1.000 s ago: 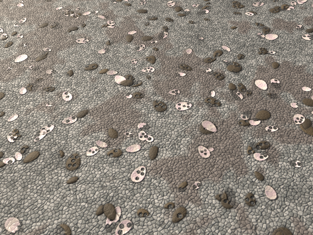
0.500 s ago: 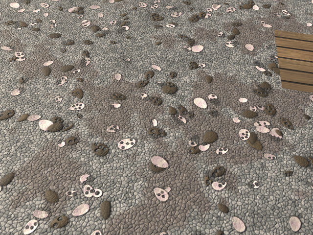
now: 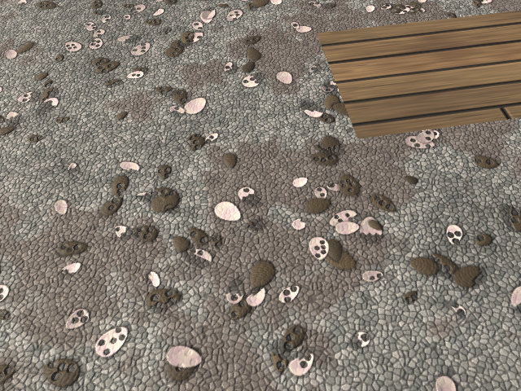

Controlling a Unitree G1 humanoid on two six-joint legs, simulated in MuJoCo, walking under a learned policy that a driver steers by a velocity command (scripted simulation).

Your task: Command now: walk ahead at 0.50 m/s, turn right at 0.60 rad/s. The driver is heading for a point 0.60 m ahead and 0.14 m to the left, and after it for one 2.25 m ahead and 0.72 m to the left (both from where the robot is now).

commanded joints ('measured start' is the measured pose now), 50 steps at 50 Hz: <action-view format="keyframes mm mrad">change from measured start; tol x32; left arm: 1 29 139 31 -53 -6 -37 3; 50 -13 80 -22 -134 33 -55 26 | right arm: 1 68 -82 -21 -44 -10 23 7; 13 -292 -73 0 -163 8 3 28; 20 278 -302 -76 -11 -15 -16 -10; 50 147 -112 -43 -34 10 20 15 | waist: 1 -23 -37 -77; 50 19 -96 -73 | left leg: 1 -80 7 -1 -75 63 -23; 14 -138 -73 39 -556 290 51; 18 319 -170 86 -677 201 145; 20 810 260 -630 -764 85 369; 32 308 -1 -282 -988 342 279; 43 371 -13 -379 -714 559 175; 46 -80 -269 -114 -76 -239 102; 50 -120 -87 -83 -10 -15 82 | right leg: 1 80 -257 283 -203 336 -162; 18 301 -248 157 188 881 -7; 21 -353 -39 111 920 -274 58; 43 -27 -102 47 57 22 129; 46 512 -584 733 -155 -304 -58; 50 183 -427 348 -197 -54 -16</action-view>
